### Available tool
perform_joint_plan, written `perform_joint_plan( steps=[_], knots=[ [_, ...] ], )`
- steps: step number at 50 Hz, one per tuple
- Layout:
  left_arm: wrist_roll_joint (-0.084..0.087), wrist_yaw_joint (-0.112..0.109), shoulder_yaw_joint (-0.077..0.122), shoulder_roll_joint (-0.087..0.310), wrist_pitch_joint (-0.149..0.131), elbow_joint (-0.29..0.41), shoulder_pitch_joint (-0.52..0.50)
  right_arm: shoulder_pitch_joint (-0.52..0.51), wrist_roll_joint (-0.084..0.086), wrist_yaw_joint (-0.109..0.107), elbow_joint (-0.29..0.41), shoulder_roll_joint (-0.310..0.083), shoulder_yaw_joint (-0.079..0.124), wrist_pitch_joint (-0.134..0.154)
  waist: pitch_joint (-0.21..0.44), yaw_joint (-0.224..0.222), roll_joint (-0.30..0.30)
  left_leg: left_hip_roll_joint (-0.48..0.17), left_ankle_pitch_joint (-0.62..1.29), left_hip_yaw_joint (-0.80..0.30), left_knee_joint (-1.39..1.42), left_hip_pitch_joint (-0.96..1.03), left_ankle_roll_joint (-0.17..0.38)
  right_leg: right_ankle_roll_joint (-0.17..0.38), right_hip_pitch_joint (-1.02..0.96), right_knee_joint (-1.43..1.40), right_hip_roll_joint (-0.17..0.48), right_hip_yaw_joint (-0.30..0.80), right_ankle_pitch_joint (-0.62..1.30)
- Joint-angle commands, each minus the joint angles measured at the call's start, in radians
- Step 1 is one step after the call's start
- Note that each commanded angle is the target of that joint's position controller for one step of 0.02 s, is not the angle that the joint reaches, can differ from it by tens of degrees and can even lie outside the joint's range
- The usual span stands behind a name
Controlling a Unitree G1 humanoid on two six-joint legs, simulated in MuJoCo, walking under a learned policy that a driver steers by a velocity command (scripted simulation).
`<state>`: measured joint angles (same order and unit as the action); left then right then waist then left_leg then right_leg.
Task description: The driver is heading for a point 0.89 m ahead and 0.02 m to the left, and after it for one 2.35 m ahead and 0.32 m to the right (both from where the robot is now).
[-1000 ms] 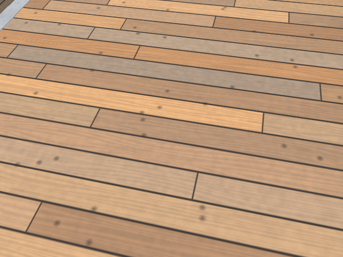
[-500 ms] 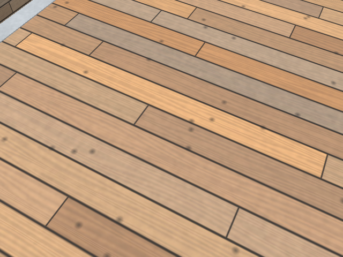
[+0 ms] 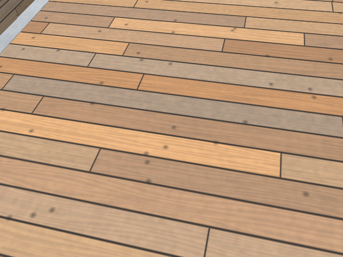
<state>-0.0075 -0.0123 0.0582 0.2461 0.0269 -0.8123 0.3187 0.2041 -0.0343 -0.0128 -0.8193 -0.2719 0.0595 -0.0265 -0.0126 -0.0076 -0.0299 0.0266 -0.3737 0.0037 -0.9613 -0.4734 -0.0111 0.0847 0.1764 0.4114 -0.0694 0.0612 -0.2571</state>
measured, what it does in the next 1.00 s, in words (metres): walks ahead: left foot, then right foot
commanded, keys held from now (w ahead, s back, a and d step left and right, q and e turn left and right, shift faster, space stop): w+e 0.26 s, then w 0.22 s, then w+q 0.52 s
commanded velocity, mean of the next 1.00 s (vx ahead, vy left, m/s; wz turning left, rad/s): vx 0.42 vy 0.00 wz -0.08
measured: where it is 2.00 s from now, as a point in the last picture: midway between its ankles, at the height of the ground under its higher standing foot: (177, 160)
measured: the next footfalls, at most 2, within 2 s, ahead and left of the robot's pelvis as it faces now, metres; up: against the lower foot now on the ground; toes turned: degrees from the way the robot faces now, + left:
left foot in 0.30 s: +0.19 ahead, +0.12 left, +0.00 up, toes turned -13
right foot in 0.74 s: +0.40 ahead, -0.15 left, +0.00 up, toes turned -10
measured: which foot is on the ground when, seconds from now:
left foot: up 0.00-0.28, down 0.30-0.76, up 0.78-1.00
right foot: down 0.00-0.30, up 0.32-0.72, down 0.74-1.00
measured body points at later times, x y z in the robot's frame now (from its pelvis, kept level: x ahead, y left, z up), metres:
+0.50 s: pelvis +0.16 +0.03 +0.00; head +0.18 +0.05 +0.45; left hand +0.32 +0.27 -0.13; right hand +0.16 -0.25 -0.11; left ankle +0.15 +0.13 -0.74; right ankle +0.12 -0.10 -0.67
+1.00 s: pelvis +0.39 -0.07 +0.00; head +0.41 -0.08 +0.45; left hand +0.44 +0.20 -0.12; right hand +0.48 -0.34 -0.13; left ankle +0.45 +0.07 -0.66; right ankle +0.36 -0.14 -0.74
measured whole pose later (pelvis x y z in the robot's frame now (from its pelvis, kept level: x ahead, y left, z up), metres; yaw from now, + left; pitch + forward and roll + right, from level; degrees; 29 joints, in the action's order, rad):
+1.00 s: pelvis +0.39 -0.07 +0.00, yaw -1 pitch +1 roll -1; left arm -0.02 0.00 0.04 0.23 -0.10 -0.85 0.34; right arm 0.24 -0.03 0.05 -0.85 -0.28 0.07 0.01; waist -0.03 -0.01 -0.05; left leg -0.06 -0.20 -0.01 -1.08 -0.62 0.06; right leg 0.06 0.10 0.30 -0.02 -0.17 -0.22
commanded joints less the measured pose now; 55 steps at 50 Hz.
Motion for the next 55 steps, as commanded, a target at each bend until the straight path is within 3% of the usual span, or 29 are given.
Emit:
perform_joint_plan(
  steps=[1, 7, 10, 12, 14, 15, 16, 17, 18, 19, 21, 24, 27, 29, 31, 34, 36, 37, 38, 39, 40, 41, 42, 43, 47, 52, 55],
  knots=[
    [0.001, 0.003, 0.04, 0.143, -0.022, 0.044, 0.049, -0.084, -0.004, 0.024, 0.078, -0.076, 0.015, 0.025, -0.014, -0.03, 0.117, -0.03, 0.071, -0.031, 0.024, -0.221, -0.026, 0.169, -0.166, -0.218, 0.231, 0.327, -0.061],
    [-0.009, 0.01, 0.057, 0.183, -0.054, 0.026, 0.114, -0.185, 0.004, 0.028, 0.114, -0.068, 0.001, 0.052, -0.028, -0.076, 0.146, -0.024, 0.094, -0.031, 0.241, -0.161, -0.043, 0.178, -0.142, -0.196, 0.216, 0.363, -0.038],
    [-0.016, 0.017, 0.065, 0.202, -0.059, 0.034, 0.107, -0.209, 0.011, 0.031, 0.14, -0.077, -0.004, 0.066, -0.032, -0.075, 0.153, -0.006, 0.061, -0.027, 0.314, -0.075, -0.029, 0.172, -0.077, -0.161, 0.211, 0.403, -0.036],
    [-0.017, 0.021, 0.069, 0.209, -0.062, 0.05, 0.063, -0.158, 0.02, 0.026, 0.14, -0.083, -0.004, 0.079, -0.026, -0.033, 0.154, 0.013, 0.068, -0.031, 0.397, 0.073, -0.014, 0.143, 0.011, -0.127, 0.197, 0.424, -0.005],
    [-0.01, 0.019, 0.064, 0.193, -0.067, 0.061, 0.003, -0.006, 0.018, 0.011, 0.099, -0.09, 0.001, 0.097, 0.003, 0.06, 0.111, 0.022, 0.156, -0.02, 0.537, 0.366, 0.007, 0.083, 0.165, -0.018, 0.133, 0.384, 0.005],
    [-0.002, 0.019, 0.049, 0.143, -0.08, 0.068, 0.003, 0.102, 0.004, -0.004, 0.079, -0.149, 0.017, 0.109, 0.061, 0.105, 0.022, -0.093, 0.077, -0.131, 0.584, 0.549, 0.037, 0.042, 0.27, 0.144, 0.071, 0.306, -0.035],
    [0.018, 0.023, 0.021, 0.048, -0.092, 0.109, 0.007, 0.213, -0.02, -0.016, 0.076, -0.27, 0.041, 0.109, 0.162, 0.136, -0.226, -0.367, -0.272, -0.536, 0.737, 0.713, 0.128, -0.008, 0.441, 0.458, -0.071, 0.116, -0.234],
    [-0.007, 0.019, 0.028, 0.111, -0.082, 0.101, 0.042, 0.21, -0.017, -0.012, 0.052, -0.282, 0.051, 0.098, 0.111, 0.09, -0.215, -0.445, -0.416, -0.781, 0.805, 0.609, 0.203, -0.003, 0.529, 0.621, -0.054, 0.074, -0.316],
    [-0.018, 0.023, 0.032, 0.132, -0.077, 0.073, 0.044, 0.151, -0.008, -0.002, 0.063, -0.191, 0.032, 0.096, -0.005, 0.053, -0.083, -0.406, -0.421, -0.691, 0.795, 0.513, 0.21, 0.012, 0.541, 0.684, 0.006, 0.105, -0.234],
    [-0.023, 0.036, 0.028, 0.12, -0.078, 0.063, 0.016, 0.099, 0.002, 0.007, 0.069, -0.128, 0.017, 0.1, -0.066, 0.035, -0.029, -0.345, -0.29, -0.552, 0.795, 0.441, 0.194, 0.009, 0.528, 0.671, 0.035, 0.094, -0.154],
    [-0.034, 0.053, 0.025, 0.108, -0.074, 0.061, -0.011, 0.085, 0.002, 0.007, 0.059, -0.081, 0.001, 0.112, -0.063, 0.021, -0.079, -0.254, -0.021, -0.361, 0.809, 0.412, 0.163, -0.014, 0.491, 0.63, 0.061, 0.065, -0.067],
    [-0.039, 0.063, 0.018, 0.102, -0.067, 0.073, -0.05, 0.146, 0.015, 0.015, 0.018, -0.087, 0.002, 0.135, -0.021, 0.016, -0.093, -0.227, 0.291, -0.244, 0.796, 0.448, 0.179, -0.042, 0.504, 0.627, 0.058, 0.034, 0.0],
    [-0.046, 0.068, -0.001, 0.076, -0.069, 0.121, -0.188, 0.186, 0.029, 0.02, -0.016, -0.073, -0.002, 0.133, -0.04, 0.028, -0.077, -0.21, 0.404, -0.204, 0.812, 0.434, 0.21, -0.08, 0.528, 0.492, 0.112, -0.061, 0.059],
    [-0.037, 0.072, -0.021, 0.043, -0.071, 0.152, -0.279, 0.213, 0.027, 0.019, -0.034, -0.081, 0.001, 0.128, -0.054, 0.048, -0.086, -0.187, 0.455, -0.174, 0.804, 0.383, 0.206, -0.094, 0.456, 0.354, 0.108, -0.091, 0.104],
    [-0.025, 0.07, -0.026, 0.048, -0.073, 0.164, -0.315, 0.233, 0.023, 0.019, -0.048, -0.115, 0.01, 0.124, -0.053, 0.051, -0.088, -0.192, 0.5, -0.175, 0.78, 0.354, 0.197, -0.092, 0.362, 0.257, 0.087, -0.104, 0.117],
    [-0.02, 0.051, -0.018, 0.079, -0.079, 0.162, -0.292, 0.24, 0.025, 0.019, -0.061, -0.139, 0.017, 0.116, -0.037, 0.025, -0.075, -0.225, 0.567, -0.218, 0.718, 0.354, 0.178, -0.065, 0.229, 0.179, 0.065, -0.102, 0.117],
    [-0.029, 0.029, 0.0, 0.111, -0.093, 0.108, -0.135, 0.229, 0.031, 0.02, -0.067, -0.144, 0.018, 0.113, 0.032, -0.054, -0.024, -0.177, 0.685, -0.184, 0.52, 0.324, 0.144, -0.034, -0.017, 0.067, 0.035, -0.104, 0.12],
    [-0.047, 0.014, 0.018, 0.164, -0.107, 0.073, 0.008, 0.225, 0.035, 0.022, -0.058, -0.122, 0.012, 0.115, 0.128, -0.112, 0.03, -0.115, 0.577, -0.139, 0.309, 0.214, 0.123, -0.001, -0.234, 0.05, 0.126, -0.017, 0.072],
    [-0.069, -0.001, 0.037, 0.26, -0.112, 0.076, 0.143, 0.258, 0.049, 0.021, -0.014, -0.022, -0.011, 0.116, 0.288, -0.141, 0.204, -0.018, 0.141, -0.059, -0.011, -0.001, 0.092, 0.052, -0.481, -0.011, 0.431, 0.325, -0.147],
    [-0.046, 0.001, 0.046, 0.283, -0.095, 0.067, 0.127, 0.305, 0.047, 0.014, -0.009, -0.059, 0.004, 0.103, 0.302, -0.101, 0.301, 0.043, -0.151, -0.044, -0.192, -0.15, 0.097, 0.118, -0.429, -0.157, 0.54, 0.641, -0.256],
    [-0.032, 0.006, 0.026, 0.195, -0.089, 0.082, 0.036, 0.277, 0.026, 0.012, -0.026, -0.095, 0.015, 0.087, 0.156, -0.06, 0.177, -0.03, -0.081, -0.083, -0.262, -0.185, 0.109, 0.112, -0.301, -0.172, 0.496, 0.547, -0.327],
    [-0.023, 0.01, 0.009, 0.123, -0.095, 0.089, -0.037, 0.224, 0.021, 0.024, -0.028, -0.072, 0.012, 0.083, 0.049, -0.04, 0.116, -0.064, -0.001, -0.08, -0.242, -0.182, 0.106, 0.096, -0.184, -0.192, 0.439, 0.399, -0.248],
    [-0.024, 0.012, 0.0, 0.09, -0.102, 0.087, -0.071, 0.209, 0.021, 0.031, -0.031, -0.047, 0.01, 0.077, 0.002, -0.015, 0.115, -0.087, 0.044, -0.074, -0.205, -0.149, 0.099, 0.07, -0.105, -0.22, 0.39, 0.273, -0.113],
    [-0.022, 0.009, -0.005, 0.074, -0.11, 0.076, -0.07, 0.201, 0.009, 0.037, -0.032, -0.049, 0.014, 0.066, -0.016, 0.002, 0.138, -0.102, 0.058, -0.068, -0.182, -0.125, 0.09, 0.055, -0.061, -0.233, 0.359, 0.187, -0.011],
    [-0.008, 0.008, 0.0, 0.077, -0.142, 0.033, -0.02, 0.133, 0.001, 0.06, -0.008, -0.021, 0.013, 0.037, -0.024, 0.025, 0.115, -0.108, 0.157, -0.049, -0.175, -0.171, 0.071, 0.058, -0.069, -0.259, 0.331, 0.007, 0.258],
    [-0.012, 0.006, -0.001, 0.069, -0.14, -0.012, 0.037, -0.052, 0.001, 0.081, 0.06, -0.002, 0.0, 0.036, -0.065, 0.006, 0.101, -0.108, 0.33, -0.007, 0.011, -0.246, 0.054, 0.056, -0.099, -0.267, 0.303, -0.151, 0.377],
    [-0.012, 0.001, 0.005, 0.098, -0.138, -0.034, 0.069, -0.17, -0.001, 0.095, 0.103, 0.007, -0.015, 0.04, -0.088, -0.021, 0.1, -0.097, 0.389, 0.06, 0.194, -0.181, 0.071, 0.045, -0.11, -0.268, 0.309, -0.216, 0.417]
  ],
)
Keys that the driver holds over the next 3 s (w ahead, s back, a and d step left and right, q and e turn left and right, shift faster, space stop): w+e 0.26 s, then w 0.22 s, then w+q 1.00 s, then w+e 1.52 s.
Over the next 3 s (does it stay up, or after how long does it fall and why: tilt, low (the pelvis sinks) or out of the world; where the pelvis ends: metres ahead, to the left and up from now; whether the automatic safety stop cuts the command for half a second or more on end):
stays up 1.46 -0.02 -0.02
